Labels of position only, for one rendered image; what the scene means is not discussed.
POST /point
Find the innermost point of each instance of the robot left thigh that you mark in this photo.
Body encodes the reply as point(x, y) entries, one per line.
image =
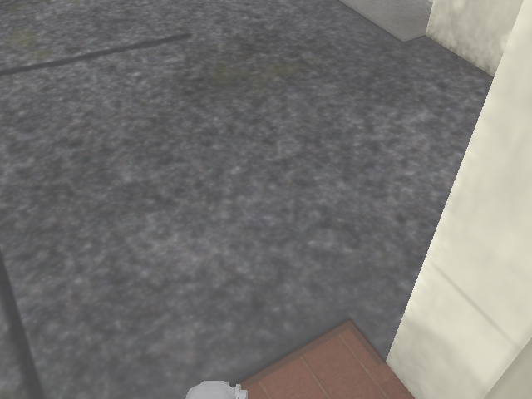
point(217, 390)

